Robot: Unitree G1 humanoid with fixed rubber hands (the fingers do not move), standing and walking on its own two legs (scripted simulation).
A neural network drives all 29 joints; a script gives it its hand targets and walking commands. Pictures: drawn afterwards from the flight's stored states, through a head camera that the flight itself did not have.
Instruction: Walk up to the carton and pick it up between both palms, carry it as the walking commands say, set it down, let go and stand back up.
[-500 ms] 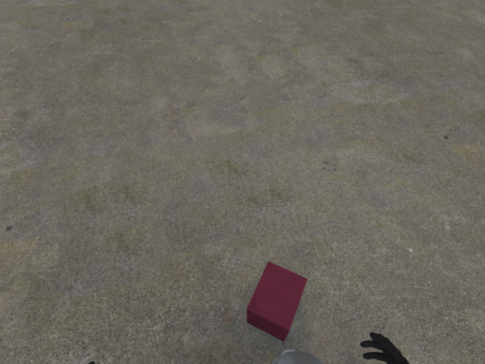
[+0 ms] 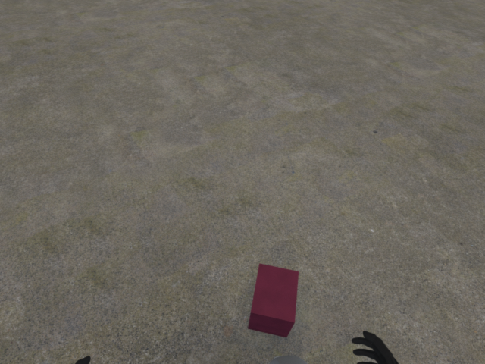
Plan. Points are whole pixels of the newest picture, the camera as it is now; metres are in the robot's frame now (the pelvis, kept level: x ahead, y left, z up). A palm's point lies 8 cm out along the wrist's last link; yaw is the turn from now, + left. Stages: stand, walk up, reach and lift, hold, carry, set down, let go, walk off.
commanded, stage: walk up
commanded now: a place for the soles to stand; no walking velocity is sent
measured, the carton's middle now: (272, 300) +0.48 -0.14 -0.66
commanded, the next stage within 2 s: none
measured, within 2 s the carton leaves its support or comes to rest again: neither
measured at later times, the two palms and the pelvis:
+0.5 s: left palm out of the picture +0.12 +0.16 -0.11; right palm out of the picture -0.02 -0.30 -0.11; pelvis +0.00 -0.06 +0.01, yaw -11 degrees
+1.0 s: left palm out of the picture +0.16 +0.14 -0.11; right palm out of the picture +0.08 -0.34 -0.11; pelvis +0.05 -0.09 +0.02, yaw -12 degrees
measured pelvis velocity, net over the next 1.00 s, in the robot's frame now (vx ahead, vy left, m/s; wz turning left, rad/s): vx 0.05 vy -0.09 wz -0.21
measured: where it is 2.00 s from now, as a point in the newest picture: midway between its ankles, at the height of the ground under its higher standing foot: outside the picture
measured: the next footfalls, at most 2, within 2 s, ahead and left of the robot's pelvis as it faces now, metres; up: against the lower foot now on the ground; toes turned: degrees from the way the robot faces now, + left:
right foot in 0.22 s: +0.04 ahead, -0.17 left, +0.00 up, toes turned -10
left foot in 0.40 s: +0.08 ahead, +0.06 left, +0.00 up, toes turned -15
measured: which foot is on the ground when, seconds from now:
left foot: down 0.00-0.22, up 0.24-0.38, down 0.40-1.00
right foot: up 0.00-0.20, down 0.22-1.00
